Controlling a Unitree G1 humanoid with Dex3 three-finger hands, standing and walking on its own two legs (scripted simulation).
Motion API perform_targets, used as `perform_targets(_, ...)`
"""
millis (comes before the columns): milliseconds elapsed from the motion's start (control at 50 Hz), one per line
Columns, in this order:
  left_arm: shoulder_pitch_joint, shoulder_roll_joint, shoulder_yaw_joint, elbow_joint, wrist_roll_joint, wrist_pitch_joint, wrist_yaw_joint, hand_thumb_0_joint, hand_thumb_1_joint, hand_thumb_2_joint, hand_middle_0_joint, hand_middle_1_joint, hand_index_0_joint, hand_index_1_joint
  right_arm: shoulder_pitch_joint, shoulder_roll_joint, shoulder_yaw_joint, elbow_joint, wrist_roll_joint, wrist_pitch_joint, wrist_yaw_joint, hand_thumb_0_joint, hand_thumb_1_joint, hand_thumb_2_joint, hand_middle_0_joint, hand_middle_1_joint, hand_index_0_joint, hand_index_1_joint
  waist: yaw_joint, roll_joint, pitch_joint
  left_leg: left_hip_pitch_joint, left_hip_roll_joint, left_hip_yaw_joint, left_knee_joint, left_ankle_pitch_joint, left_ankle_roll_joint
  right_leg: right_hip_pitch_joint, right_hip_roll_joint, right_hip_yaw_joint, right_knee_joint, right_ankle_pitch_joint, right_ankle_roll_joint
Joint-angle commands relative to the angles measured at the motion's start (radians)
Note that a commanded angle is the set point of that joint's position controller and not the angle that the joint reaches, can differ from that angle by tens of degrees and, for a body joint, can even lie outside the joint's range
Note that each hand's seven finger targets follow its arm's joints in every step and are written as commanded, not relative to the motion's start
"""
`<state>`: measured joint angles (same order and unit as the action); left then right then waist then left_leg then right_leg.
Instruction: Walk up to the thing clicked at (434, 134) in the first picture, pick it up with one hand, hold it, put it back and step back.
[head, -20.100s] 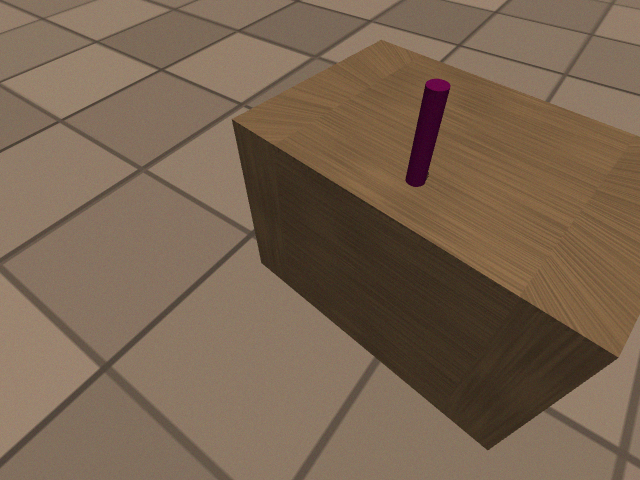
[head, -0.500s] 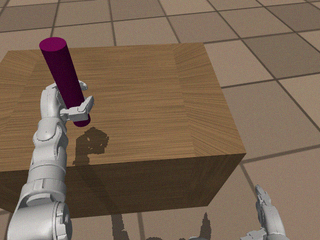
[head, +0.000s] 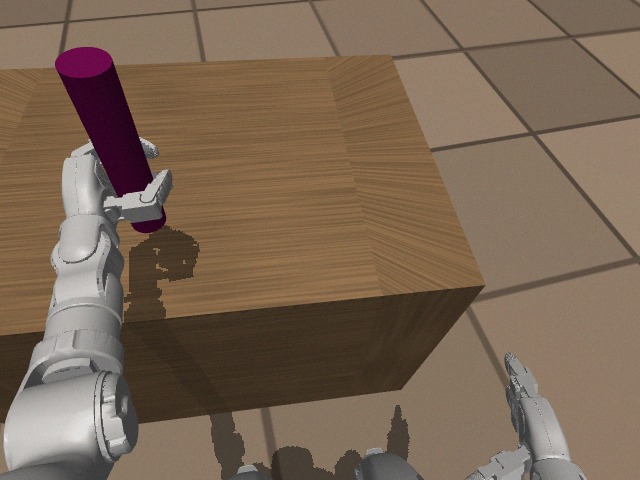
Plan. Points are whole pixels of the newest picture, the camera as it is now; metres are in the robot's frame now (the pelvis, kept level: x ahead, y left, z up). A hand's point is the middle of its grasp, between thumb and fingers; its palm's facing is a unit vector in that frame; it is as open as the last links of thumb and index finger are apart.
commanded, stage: lower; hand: left
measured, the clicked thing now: (123, 158) +0.47 +0.18 +0.15
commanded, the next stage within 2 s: loosen in 1.32 s
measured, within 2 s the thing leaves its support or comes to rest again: rests again in 1.18 s
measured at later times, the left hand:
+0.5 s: hand (159, 205) +0.48 +0.18 +0.05, palm faces +0.10 -1.00 +0.02, open 6.2 cm
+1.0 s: hand (166, 218) +0.49 +0.18 +0.01, palm faces +0.10 -0.99 +0.01, open 6.2 cm
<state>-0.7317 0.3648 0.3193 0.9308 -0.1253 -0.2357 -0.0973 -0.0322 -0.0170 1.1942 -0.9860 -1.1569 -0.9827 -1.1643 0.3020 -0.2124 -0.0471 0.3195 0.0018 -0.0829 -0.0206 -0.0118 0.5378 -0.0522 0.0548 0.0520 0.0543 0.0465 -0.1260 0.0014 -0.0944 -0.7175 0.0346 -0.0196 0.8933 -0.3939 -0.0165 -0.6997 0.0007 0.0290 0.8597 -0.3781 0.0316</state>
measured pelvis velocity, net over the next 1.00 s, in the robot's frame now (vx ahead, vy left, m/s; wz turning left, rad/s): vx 0.00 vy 0.01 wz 0.00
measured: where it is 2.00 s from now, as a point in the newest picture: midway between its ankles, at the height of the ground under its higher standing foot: outside the picture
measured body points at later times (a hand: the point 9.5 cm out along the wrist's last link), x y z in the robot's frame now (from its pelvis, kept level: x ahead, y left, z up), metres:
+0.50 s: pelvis +0.00 +0.00 -0.02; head +0.10 +0.03 +0.41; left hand +0.47 +0.23 +0.05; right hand +0.15 -0.26 -0.05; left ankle +0.02 +0.13 -0.69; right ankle +0.02 -0.14 -0.69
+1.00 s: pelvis +0.00 +0.01 -0.04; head +0.11 +0.04 +0.39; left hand +0.48 +0.23 +0.02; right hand +0.15 -0.26 -0.05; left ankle +0.02 +0.13 -0.69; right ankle +0.02 -0.14 -0.69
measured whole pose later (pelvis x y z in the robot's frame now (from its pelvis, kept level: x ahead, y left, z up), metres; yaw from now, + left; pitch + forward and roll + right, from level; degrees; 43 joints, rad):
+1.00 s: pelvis +0.00 +0.01 -0.04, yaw +0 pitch +20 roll -3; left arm -0.76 0.40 0.37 1.04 -0.06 -0.41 -0.07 -0.03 -0.02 1.19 -0.99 -1.15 -0.98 -1.16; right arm 0.38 -0.23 -0.04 0.03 -0.04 -0.02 0.04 -0.01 0.51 -0.06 0.06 0.05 0.06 0.05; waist -0.20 -0.01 -0.13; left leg -1.01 0.04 -0.04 1.14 -0.49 -0.01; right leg -0.97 0.01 0.01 1.08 -0.46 0.04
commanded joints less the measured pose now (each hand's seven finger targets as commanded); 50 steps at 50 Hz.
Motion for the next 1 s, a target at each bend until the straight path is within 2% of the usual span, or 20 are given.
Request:
perform_targets(0, -0.454, 0.201, 0.022, -0.172, -0.010, -0.076, 0.003, 0.000, 0.545, 1.315, -1.437, -1.459, -1.441, -1.463, -0.003, -0.147, -0.079, -0.211, -0.006, -0.055, -0.015, 0.000, 0.556, -0.049, 0.049, 0.049, 0.049, 0.049, -0.017, 0.027, -0.401, 0.220, -0.012, 0.016, -0.099, 0.176, 0.033, 0.112, 0.021, -0.047, -0.104, 0.208, -0.035)
perform_targets(20, -0.443, 0.180, 0.012, -0.163, -0.011, -0.081, -0.002, 0.000, 0.538, 1.312, -1.433, -1.449, -1.433, -1.457, 0.000, -0.115, -0.049, -0.216, -0.004, -0.056, -0.010, 0.000, 0.551, -0.050, 0.049, 0.049, 0.049, 0.049, -0.012, 0.025, -0.379, 0.196, -0.016, 0.021, -0.087, 0.189, 0.035, 0.113, 0.018, -0.043, -0.098, 0.224, -0.034)
perform_targets(60, -0.397, 0.187, 0.025, -0.094, -0.007, -0.087, -0.008, 0.000, 0.512, 1.315, -1.430, -1.453, -1.431, -1.462, 0.032, -0.134, -0.069, -0.195, -0.008, -0.048, -0.006, 0.000, 0.548, -0.050, 0.049, 0.049, 0.049, 0.049, -0.019, 0.023, -0.369, 0.169, -0.014, 0.021, -0.069, 0.207, 0.038, 0.082, 0.019, -0.043, -0.082, 0.236, -0.036)
perform_targets(100, -0.468, 0.194, 0.018, -0.173, 0.000, -0.108, -0.006, 0.000, 0.523, 1.292, -1.418, -1.432, -1.418, -1.439, 0.014, -0.133, -0.061, -0.240, -0.015, -0.049, 0.000, 0.000, 0.550, -0.049, 0.049, 0.049, 0.049, 0.049, -0.021, 0.094, -0.445, 0.224, -0.009, 0.013, -0.049, 0.261, 0.030, 0.061, 0.020, -0.047, -0.059, 0.257, -0.044)
perform_targets(120, -0.471, 0.236, 0.041, -0.194, 0.003, -0.118, -0.002, 0.000, 0.527, 1.283, -1.411, -1.418, -1.410, -1.426, 0.006, -0.156, -0.080, -0.265, -0.015, -0.048, 0.000, 0.000, 0.552, -0.049, 0.049, 0.049, 0.049, 0.049, -0.011, 0.094, -0.467, 0.233, -0.006, 0.010, -0.041, 0.285, 0.027, 0.066, 0.020, -0.051, -0.048, 0.270, -0.045)
perform_targets(160, -0.478, 0.216, 0.034, -0.189, -0.001, -0.132, -0.005, 0.000, 0.518, 1.274, -1.397, -1.411, -1.398, -1.417, 0.030, -0.151, -0.081, -0.263, -0.019, -0.049, 0.005, 0.000, 0.546, -0.051, 0.049, 0.049, 0.049, 0.049, -0.025, 0.112, -0.473, 0.241, 0.001, 0.000, -0.025, 0.326, 0.021, 0.040, 0.024, -0.057, -0.030, 0.286, -0.048)
perform_targets(240, -0.474, 0.228, 0.044, -0.192, 0.006, -0.156, 0.005, 0.000, 0.525, 1.293, -1.415, -1.430, -1.414, -1.439, 0.027, -0.147, -0.079, -0.305, -0.024, -0.044, 0.007, 0.000, 0.539, -0.053, 0.049, 0.049, 0.049, 0.049, -0.037, 0.083, -0.507, 0.182, -0.007, 0.009, 0.001, 0.269, 0.035, 0.068, 0.019, -0.045, -0.017, 0.287, -0.038)
perform_targets(260, -0.492, 0.256, 0.061, -0.198, 0.010, -0.162, 0.013, 0.000, 0.522, 1.292, -1.426, -1.432, -1.422, -1.442, 0.031, -0.157, -0.090, -0.309, -0.024, -0.042, 0.007, 0.000, 0.536, -0.054, 0.049, 0.049, 0.049, 0.049, -0.034, 0.079, -0.493, 0.157, -0.010, 0.010, -0.003, 0.235, 0.035, 0.065, 0.019, -0.044, -0.015, 0.260, -0.039)
perform_targets(300, -0.493, 0.239, 0.058, -0.182, 0.011, -0.173, 0.022, 0.000, 0.543, 1.306, -1.413, -1.435, -1.413, -1.443, 0.018, -0.160, -0.095, -0.332, -0.027, -0.042, 0.008, 0.000, 0.539, -0.054, 0.049, 0.049, 0.049, 0.049, -0.037, 0.097, -0.484, 0.157, -0.010, 0.008, -0.004, 0.190, 0.030, 0.035, 0.020, -0.048, -0.013, 0.209, -0.043)
perform_targets(360, -0.472, 0.205, 0.035, -0.167, 0.018, -0.181, 0.017, 0.000, 0.516, 1.296, -1.417, -1.428, -1.412, -1.440, 0.047, -0.136, -0.066, -0.336, -0.030, -0.039, 0.014, 0.000, 0.534, -0.055, 0.049, 0.049, 0.049, 0.049, -0.049, 0.113, -0.500, 0.171, -0.003, 0.000, 0.020, 0.236, 0.027, -0.003, 0.024, -0.054, 0.007, 0.234, -0.046)
perform_targets(460, -0.448, 0.238, 0.057, -0.137, 0.024, -0.193, 0.017, 0.000, 0.538, 1.304, -1.422, -1.434, -1.419, -1.444, 0.055, -0.170, -0.101, -0.361, -0.032, -0.026, 0.016, 0.000, 0.535, -0.055, 0.049, 0.049, 0.049, 0.049, -0.046, 0.116, -0.497, 0.126, -0.008, 0.002, 0.041, 0.227, 0.029, -0.009, 0.024, -0.050, 0.028, 0.233, -0.045)
perform_targets(480, -0.452, 0.208, 0.039, -0.132, 0.026, -0.195, 0.019, 0.000, 0.530, 1.296, -1.430, -1.432, -1.425, -1.443, 0.075, -0.154, -0.087, -0.361, -0.035, -0.024, 0.020, 0.000, 0.531, -0.056, 0.049, 0.049, 0.049, 0.049, -0.057, 0.118, -0.496, 0.129, -0.006, 0.000, 0.047, 0.243, 0.029, -0.016, 0.026, -0.051, 0.033, 0.246, -0.045)
perform_targets(580, -0.459, 0.216, 0.038, -0.144, 0.030, -0.211, 0.015, 0.000, 0.521, 1.312, -1.455, -1.456, -1.450, -1.469, 0.081, -0.149, -0.073, -0.403, -0.033, -0.012, 0.027, 0.000, 0.530, -0.056, 0.049, 0.049, 0.049, 0.049, -0.059, 0.129, -0.524, 0.135, -0.002, -0.008, 0.066, 0.274, 0.024, -0.037, 0.030, -0.058, 0.061, 0.252, -0.049)
perform_targets(620, -0.457, 0.221, 0.047, -0.136, 0.031, -0.214, 0.017, 0.000, 0.523, 1.318, -1.446, -1.456, -1.443, -1.467, 0.102, -0.174, -0.099, -0.391, -0.037, -0.009, 0.029, 0.000, 0.535, -0.055, 0.049, 0.049, 0.049, 0.049, -0.067, 0.153, -0.508, 0.139, 0.004, -0.016, 0.067, 0.292, 0.015, -0.072, 0.034, -0.067, 0.071, 0.242, -0.055)
perform_targets(700, -0.460, 0.242, 0.062, -0.152, 0.033, -0.225, 0.028, 0.000, 0.536, 1.318, -1.429, -1.447, -1.430, -1.455, 0.083, -0.167, -0.092, -0.428, -0.037, -0.002, 0.034, 0.000, 0.539, -0.053, 0.050, 0.049, 0.049, 0.049, -0.059, 0.146, -0.513, 0.102, -0.001, -0.013, 0.074, 0.245, 0.020, -0.059, 0.031, -0.062, 0.079, 0.221, -0.052)
perform_targets(740, -0.455, 0.216, 0.050, -0.133, 0.034, -0.227, 0.028, 0.000, 0.537, 1.326, -1.441, -1.460, -1.441, -1.468, 0.096, -0.177, -0.102, -0.445, -0.039, 0.001, 0.035, 0.000, 0.534, -0.054, 0.050, 0.049, 0.049, 0.049, -0.071, 0.135, -0.510, 0.102, 0.001, -0.017, 0.076, 0.243, 0.018, -0.066, 0.033, -0.066, 0.085, 0.217, -0.053)
perform_targets(820, -0.460, 0.220, 0.050, -0.131, 0.036, -0.236, 0.023, 0.000, 0.464, 1.294, -1.429, -1.437, -1.425, -1.450, 0.094, -0.157, -0.077, -0.458, -0.038, 0.004, 0.038, 0.000, 0.527, -0.057, 0.050, 0.049, 0.049, 0.049, -0.074, 0.144, -0.534, 0.104, 0.002, -0.017, 0.101, 0.283, 0.020, -0.072, 0.033, -0.063, 0.103, 0.245, -0.051)
perform_targets(860, -0.461, 0.257, 0.070, -0.128, 0.043, -0.237, 0.028, 0.000, 0.494, 1.308, -1.431, -1.441, -1.426, -1.455, 0.104, -0.177, -0.097, -0.456, -0.041, 0.009, 0.037, 0.000, 0.531, -0.056, 0.049, 0.049, 0.049, 0.049, -0.072, 0.140, -0.536, 0.071, -0.004, -0.010, 0.108, 0.253, 0.025, -0.066, 0.029, -0.055, 0.100, 0.240, -0.048)
perform_targets(900, -0.454, 0.234, 0.067, -0.101, 0.046, -0.239, 0.034, 0.000, 0.477, 1.314, -1.431, -1.448, -1.427, -1.461, 0.089, -0.172, -0.091, -0.469, -0.044, 0.010, 0.040, 0.000, 0.533, -0.056, 0.050, 0.049, 0.049, 0.049, -0.071, 0.132, -0.486, 0.044, -0.004, -0.014, 0.093, 0.180, 0.022, -0.096, 0.033, -0.060, 0.100, 0.173, -0.052)
perform_targets(980, -0.468, 0.237, 0.053, -0.104, 0.053, -0.247, 0.030, 0.000, 0.484, 1.309, -1.436, -1.448, -1.435, -1.458, 0.078, -0.174, -0.093, -0.512, -0.042, 0.007, 0.037, 0.000, 0.538, -0.053, 0.050, 0.049, 0.049, 0.049, -0.085, 0.114, -0.523, 0.034, -0.009, -0.008, 0.106, 0.141, 0.029, -0.084, 0.031, -0.052, 0.100, 0.161, -0.045)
